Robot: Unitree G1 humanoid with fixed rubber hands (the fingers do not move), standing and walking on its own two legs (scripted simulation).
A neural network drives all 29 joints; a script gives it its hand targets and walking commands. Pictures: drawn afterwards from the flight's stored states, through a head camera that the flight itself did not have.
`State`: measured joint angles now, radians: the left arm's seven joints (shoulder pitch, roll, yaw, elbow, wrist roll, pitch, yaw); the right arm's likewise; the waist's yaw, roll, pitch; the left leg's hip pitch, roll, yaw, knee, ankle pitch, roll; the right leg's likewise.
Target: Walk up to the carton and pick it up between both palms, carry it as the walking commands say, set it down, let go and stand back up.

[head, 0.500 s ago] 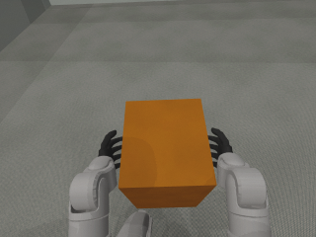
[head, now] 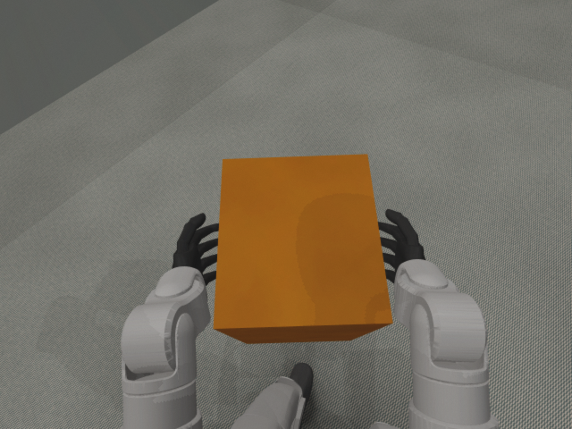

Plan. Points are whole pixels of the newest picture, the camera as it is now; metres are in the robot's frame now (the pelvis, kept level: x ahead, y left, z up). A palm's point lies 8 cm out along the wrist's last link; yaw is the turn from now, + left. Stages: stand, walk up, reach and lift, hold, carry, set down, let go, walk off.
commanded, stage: carry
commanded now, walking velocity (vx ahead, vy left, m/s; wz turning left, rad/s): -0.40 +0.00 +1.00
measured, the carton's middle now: (297, 265) +0.34 +0.03 +0.00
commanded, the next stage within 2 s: none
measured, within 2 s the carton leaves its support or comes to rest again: neither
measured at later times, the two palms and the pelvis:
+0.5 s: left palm out of the picture -0.03 +0.31 +0.06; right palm out of the picture +0.11 +0.08 +0.06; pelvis -0.21 +0.05 +0.00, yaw +27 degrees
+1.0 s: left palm out of the picture -0.29 +0.32 +0.08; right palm out of the picture -0.11 +0.12 +0.08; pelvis -0.39 +0.03 +0.01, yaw +44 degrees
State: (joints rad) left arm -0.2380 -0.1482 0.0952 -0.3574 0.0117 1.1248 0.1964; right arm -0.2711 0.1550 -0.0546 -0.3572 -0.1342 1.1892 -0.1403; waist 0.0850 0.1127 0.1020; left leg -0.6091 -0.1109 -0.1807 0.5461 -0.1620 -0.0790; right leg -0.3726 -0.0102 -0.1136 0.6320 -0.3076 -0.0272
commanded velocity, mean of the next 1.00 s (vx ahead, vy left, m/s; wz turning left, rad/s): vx -0.22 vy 0.00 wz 0.56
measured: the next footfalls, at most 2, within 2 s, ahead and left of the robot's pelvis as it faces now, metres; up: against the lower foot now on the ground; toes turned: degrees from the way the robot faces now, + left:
left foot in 0.26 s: -0.09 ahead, +0.22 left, +0.00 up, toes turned +16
right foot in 0.56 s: -0.14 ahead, -0.04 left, +0.00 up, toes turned +28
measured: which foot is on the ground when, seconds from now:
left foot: up 0.00-0.24, down 0.26-0.58, up 0.60-0.82, down 0.84-1.00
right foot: down 0.00-0.26, up 0.28-0.54, down 0.56-0.84, up 0.86-1.00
